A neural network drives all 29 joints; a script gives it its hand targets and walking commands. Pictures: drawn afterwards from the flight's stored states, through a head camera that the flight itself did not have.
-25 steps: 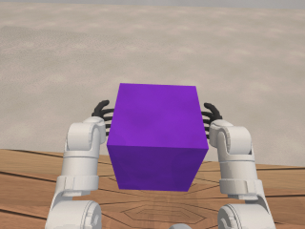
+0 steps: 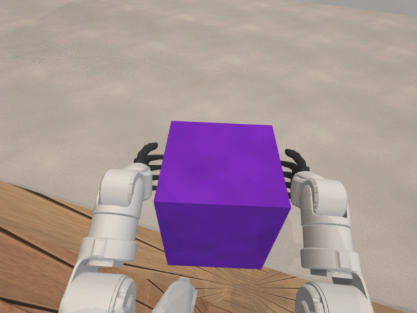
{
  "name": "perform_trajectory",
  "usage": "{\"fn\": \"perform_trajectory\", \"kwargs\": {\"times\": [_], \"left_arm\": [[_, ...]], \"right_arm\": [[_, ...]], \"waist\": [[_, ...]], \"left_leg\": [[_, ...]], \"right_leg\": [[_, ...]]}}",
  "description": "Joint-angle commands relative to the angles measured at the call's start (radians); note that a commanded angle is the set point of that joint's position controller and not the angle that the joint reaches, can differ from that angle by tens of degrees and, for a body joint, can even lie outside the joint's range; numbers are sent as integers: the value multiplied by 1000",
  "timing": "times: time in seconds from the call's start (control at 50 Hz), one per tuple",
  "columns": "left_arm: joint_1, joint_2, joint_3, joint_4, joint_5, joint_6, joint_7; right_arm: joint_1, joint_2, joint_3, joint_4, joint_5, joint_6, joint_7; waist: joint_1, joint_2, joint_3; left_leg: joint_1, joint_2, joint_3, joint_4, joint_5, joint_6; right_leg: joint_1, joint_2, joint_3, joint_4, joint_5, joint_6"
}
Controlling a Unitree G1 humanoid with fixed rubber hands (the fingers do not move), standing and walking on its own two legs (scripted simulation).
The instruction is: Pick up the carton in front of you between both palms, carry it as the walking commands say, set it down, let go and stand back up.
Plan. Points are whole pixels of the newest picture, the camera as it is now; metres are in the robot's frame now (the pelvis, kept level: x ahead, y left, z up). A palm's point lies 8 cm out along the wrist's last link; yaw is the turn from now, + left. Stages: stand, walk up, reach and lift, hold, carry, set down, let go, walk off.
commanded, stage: carry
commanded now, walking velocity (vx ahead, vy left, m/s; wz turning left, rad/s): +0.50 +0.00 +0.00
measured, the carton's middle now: (218, 197) +0.35 +0.05 +0.00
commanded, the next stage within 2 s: none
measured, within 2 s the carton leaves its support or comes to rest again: neither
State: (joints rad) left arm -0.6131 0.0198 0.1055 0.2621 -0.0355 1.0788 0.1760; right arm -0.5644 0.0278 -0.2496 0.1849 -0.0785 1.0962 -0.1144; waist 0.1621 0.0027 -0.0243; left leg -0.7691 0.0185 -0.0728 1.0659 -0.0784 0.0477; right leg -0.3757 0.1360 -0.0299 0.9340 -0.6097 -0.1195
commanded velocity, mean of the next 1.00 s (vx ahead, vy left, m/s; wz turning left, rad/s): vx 0.50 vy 0.00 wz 0.00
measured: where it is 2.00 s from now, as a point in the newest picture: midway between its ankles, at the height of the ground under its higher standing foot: (229, 161)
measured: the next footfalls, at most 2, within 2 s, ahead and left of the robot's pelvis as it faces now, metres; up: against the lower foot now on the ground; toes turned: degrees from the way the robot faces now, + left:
left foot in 0.14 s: +0.27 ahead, +0.10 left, -0.13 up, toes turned +3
right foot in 0.52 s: +0.56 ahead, -0.05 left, -0.27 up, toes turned +0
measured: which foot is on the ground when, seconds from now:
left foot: up 0.00-0.12, down 0.14-0.52, up 0.54-0.90, down 0.92-1.00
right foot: down 0.00-0.14, up 0.16-0.50, down 0.52-0.92, up 0.94-1.00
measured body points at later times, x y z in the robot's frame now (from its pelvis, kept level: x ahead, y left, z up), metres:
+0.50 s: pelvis +0.40 +0.02 -0.18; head +0.42 +0.03 +0.27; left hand +0.76 +0.16 -0.10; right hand +0.76 -0.15 -0.09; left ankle +0.24 +0.10 -0.80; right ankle +0.53 -0.06 -0.90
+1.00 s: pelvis +0.80 +0.03 -0.36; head +0.83 +0.04 +0.09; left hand +1.18 +0.20 -0.25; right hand +1.18 -0.10 -0.25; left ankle +0.89 +0.10 -1.08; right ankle +0.62 -0.08 -0.90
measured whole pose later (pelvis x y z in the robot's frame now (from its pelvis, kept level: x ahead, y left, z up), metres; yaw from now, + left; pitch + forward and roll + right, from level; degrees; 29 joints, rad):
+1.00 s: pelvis +0.80 +0.03 -0.36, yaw +0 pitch +4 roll +0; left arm -0.65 0.04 0.14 0.20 -0.04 1.06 0.16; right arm -0.59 0.03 -0.21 0.10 -0.09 1.08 -0.13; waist 0.03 -0.02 -0.03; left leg -0.51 -0.05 0.08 0.59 -0.12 0.12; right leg -0.40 0.06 0.01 1.53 -0.61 -0.04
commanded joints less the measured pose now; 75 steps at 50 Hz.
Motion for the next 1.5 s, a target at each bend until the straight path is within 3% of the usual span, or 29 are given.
{"fn": "perform_trajectory", "kwargs": {"times": [0.0,0.06,0.1,0.12,0.14,0.2,0.22,0.3,0.4,0.46,0.48,0.5,0.52,0.56,0.64,0.68,0.78,0.84,0.9,0.92,0.94,0.98,1.12,1.28,1.3,1.34,1.36,1.4,1.48], "left_arm": [[-781,-1237,-636,-203,-497,-51,-319],[-698,-1203,-609,-191,-465,-56,-308],[-635,-1174,-596,-162,-429,-48,-302],[-626,-1151,-583,-153,-405,-39,-297],[-597,-1119,-550,-123,-365,-20,-288],[-561,-1024,-454,-114,-264,11,-260],[-575,-1030,-443,-122,-246,5,-254],[-613,-1059,-458,-181,-226,-26,-256],[-596,-1048,-515,-256,-223,-48,-236],[-580,-1004,-539,-293,-229,-34,-228],[-558,-981,-545,-284,-238,-31,-231],[-534,-968,-545,-271,-245,-22,-242],[-523,-963,-545,-221,-249,-6,-250],[-587,-982,-583,-205,-328,-3,-272],[-734,-1143,-619,-203,-440,-8,-294],[-771,-1180,-632,-225,-456,-31,-299],[-726,-1207,-650,-264,-480,-61,-302],[-682,-1168,-648,-265,-455,-60,-298],[-608,-1115,-635,-204,-410,-42,-290],[-607,-1105,-619,-193,-396,-29,-286],[-596,-1067,-590,-163,-382,-3,-277],[-614,-1066,-569,-197,-369,11,-261],[-593,-1092,-544,-301,-258,-29,-223],[-514,-1013,-600,-333,-215,-54,-229],[-496,-998,-600,-325,-223,-48,-233],[-470,-938,-577,-285,-226,-33,-241],[-448,-942,-571,-255,-238,-22,-245],[-503,-1014,-593,-310,-284,-12,-263],[-579,-1114,-627,-369,-353,21,-306]], "right_arm": [[-664,979,590,-111,300,-62,177],[-683,965,638,-177,321,-54,165],[-647,939,656,-177,335,-39,165],[-611,919,657,-161,343,-32,172],[-604,904,652,-110,355,-20,179],[-694,997,718,-107,469,-15,208],[-745,1057,733,-122,508,-18,219],[-865,1157,784,-169,581,-54,232],[-771,1160,790,-172,584,-81,233],[-697,1113,778,-159,566,-78,227],[-670,1095,769,-144,542,-72,225],[-680,1067,747,-147,521,-69,218],[-654,1028,715,-97,479,-49,209],[-561,935,637,-80,388,-18,185],[-621,955,585,-51,344,-24,180],[-658,992,601,-90,348,-38,184],[-647,995,633,-163,325,-63,171],[-661,945,662,-227,322,-50,161],[-594,882,663,-208,325,-26,168],[-607,839,648,-186,323,-17,175],[-551,839,628,-109,324,-4,177],[-540,913,663,-118,379,-4,189],[-799,1127,814,-304,562,-45,220],[-673,1074,841,-251,539,-70,235],[-663,1047,834,-246,526,-66,230],[-616,1016,808,-194,500,-43,225],[-597,998,793,-166,491,-30,224],[-617,1037,773,-188,477,-23,218],[-532,1086,740,-180,401,-11,199]], "waist": [[-24,-8,-342],[-66,-181,-351],[-267,-101,-450],[-343,106,-380],[-251,197,-411],[-244,100,-477],[-217,-28,-399],[-209,62,-415],[-282,67,-346],[-121,141,-460],[-19,32,-475],[26,-116,-372],[-39,-199,-374],[-88,-203,-519],[-79,77,-329],[-79,-110,-382],[-9,-39,-332],[-26,-110,-323],[-169,4,-382],[-139,187,-424],[-220,257,-554],[-249,98,-589],[-230,109,-505],[-190,118,-482],[-158,95,-517],[-155,-266,-671],[-140,-267,-674],[-130,-125,-577],[-143,-76,-491]], "left_leg": [[148,-63,121,-372,377,-4],[503,-59,145,-460,517,23],[799,-55,166,-528,467,66],[867,-14,135,-615,414,102],[1135,188,-113,-355,755,165],[1053,307,-508,-397,113,310],[834,274,-450,-448,66,284],[620,263,-369,-389,242,276],[448,8,-44,-230,-88,144],[430,53,95,77,138,68],[377,59,132,277,280,48],[246,-32,153,628,-120,21],[-37,-112,115,796,-622,6],[-228,-40,-17,655,-510,2],[-95,27,10,108,-317,-39],[-40,30,43,141,-137,-24],[240,-50,154,-489,450,-3],[361,-27,141,-634,543,26],[743,17,147,-737,427,33],[1064,214,-18,-472,852,110],[1322,356,-265,-316,901,222],[1187,289,-402,-524,196,243],[885,224,-253,-551,372,232],[743,103,85,-407,676,34],[646,91,115,-305,581,8],[233,-58,107,93,-433,-56],[122,-49,60,215,-490,-52],[15,6,41,189,-371,-47],[127,30,88,-81,-271,-64]], "right_leg": [[174,-135,261,-82,543,-83],[42,-155,157,35,515,-53],[-21,-182,50,416,828,20],[-155,-94,-7,732,463,67],[-468,-41,49,863,-98,107],[-684,-152,170,670,77,92],[-585,-166,157,492,121,96],[-387,-163,83,349,346,101],[-72,-85,-54,-320,923,83],[252,-90,-99,-285,1012,42],[419,-86,-117,-387,949,36],[442,-150,-43,-481,911,-2],[646,-285,154,-222,1354,-18],[662,-508,674,-384,530,-241],[293,-367,522,-361,762,-183],[310,-389,494,-280,958,-176],[166,-133,196,-138,489,-84],[202,-151,166,-25,454,-60],[109,-134,61,346,543,2],[-228,-77,57,600,-42,52],[-480,-79,78,765,-148,95],[-578,-133,92,619,120,73],[-504,-181,39,246,230,103],[147,-73,-150,-529,752,62],[338,-116,-124,-530,774,49],[800,-550,492,-436,1209,-113],[860,-560,579,-469,1114,-163],[738,-480,485,-557,827,-122],[595,-420,269,-630,931,-18]]}}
